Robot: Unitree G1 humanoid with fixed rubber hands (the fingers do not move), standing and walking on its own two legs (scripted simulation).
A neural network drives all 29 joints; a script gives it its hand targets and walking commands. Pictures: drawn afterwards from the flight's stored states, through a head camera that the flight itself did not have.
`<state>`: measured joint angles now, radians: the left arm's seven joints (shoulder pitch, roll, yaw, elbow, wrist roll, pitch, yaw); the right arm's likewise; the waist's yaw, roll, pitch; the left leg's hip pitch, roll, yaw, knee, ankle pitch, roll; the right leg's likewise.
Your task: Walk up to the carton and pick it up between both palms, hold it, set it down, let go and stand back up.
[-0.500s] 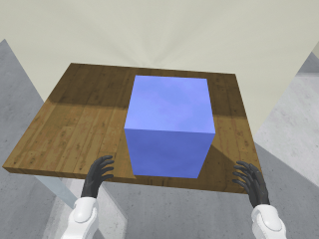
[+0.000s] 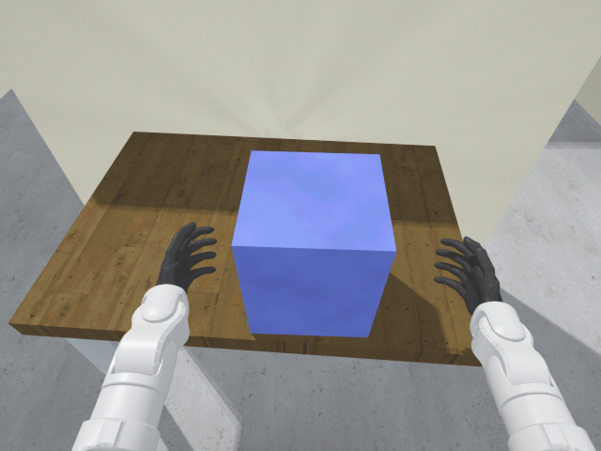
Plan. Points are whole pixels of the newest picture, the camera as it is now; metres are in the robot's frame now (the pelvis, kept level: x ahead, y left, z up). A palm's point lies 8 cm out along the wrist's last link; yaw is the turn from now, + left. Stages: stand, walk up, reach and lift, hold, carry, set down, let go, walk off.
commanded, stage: reach and lift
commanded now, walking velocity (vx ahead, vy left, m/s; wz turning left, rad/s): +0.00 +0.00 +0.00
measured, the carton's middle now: (312, 248) +0.43 -0.02 -0.01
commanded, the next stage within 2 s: none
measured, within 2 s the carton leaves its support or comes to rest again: neither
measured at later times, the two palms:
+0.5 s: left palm (176, 213) +0.39 +0.17 +0.12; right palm (480, 229) +0.37 -0.25 +0.10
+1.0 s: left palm (180, 162) +0.44 +0.16 +0.17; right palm (485, 180) +0.42 -0.25 +0.15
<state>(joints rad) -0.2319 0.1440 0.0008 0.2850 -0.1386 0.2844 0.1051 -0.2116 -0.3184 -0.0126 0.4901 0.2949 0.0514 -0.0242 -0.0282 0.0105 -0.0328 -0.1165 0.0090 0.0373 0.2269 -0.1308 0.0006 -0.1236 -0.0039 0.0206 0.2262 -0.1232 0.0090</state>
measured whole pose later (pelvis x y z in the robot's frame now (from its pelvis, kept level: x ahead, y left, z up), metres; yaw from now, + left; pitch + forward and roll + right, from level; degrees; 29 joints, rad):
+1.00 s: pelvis +0.00 -0.01 +0.00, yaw +1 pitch +9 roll +0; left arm -0.92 0.31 0.04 0.69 -0.29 0.56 0.10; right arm -0.92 -0.39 -0.04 0.87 0.29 0.37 -0.05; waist -0.06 0.04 -0.11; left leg -0.29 0.02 0.01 0.23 -0.10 -0.01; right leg -0.27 0.01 -0.01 0.19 -0.08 0.00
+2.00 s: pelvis -0.01 +0.01 -0.02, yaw +0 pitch +26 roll -1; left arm -0.83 0.25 -0.08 1.24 -0.35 -0.22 0.05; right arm -0.78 -0.31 0.04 1.17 0.33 -0.19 0.04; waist -0.06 0.08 -0.28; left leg -0.69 0.02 0.03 0.34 -0.11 0.00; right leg -0.66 0.00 0.02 0.26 -0.06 0.02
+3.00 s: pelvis +0.02 +0.00 +0.00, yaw +3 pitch +23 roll +0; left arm -0.68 -0.10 0.37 0.92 0.28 -0.15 0.08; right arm -0.64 0.03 -0.50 0.88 -0.33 -0.16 -0.03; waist -0.06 0.07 -0.27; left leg -0.43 -0.01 -0.01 -0.02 0.04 0.00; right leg -0.38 -0.01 -0.02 -0.09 0.07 0.01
